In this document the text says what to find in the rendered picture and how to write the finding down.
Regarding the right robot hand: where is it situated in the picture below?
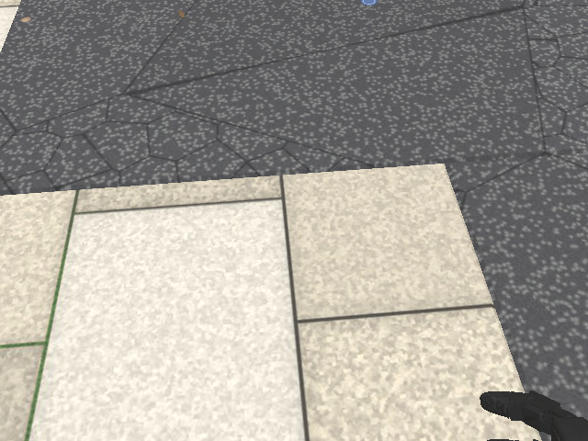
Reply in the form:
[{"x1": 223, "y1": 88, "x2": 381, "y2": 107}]
[{"x1": 480, "y1": 390, "x2": 588, "y2": 441}]

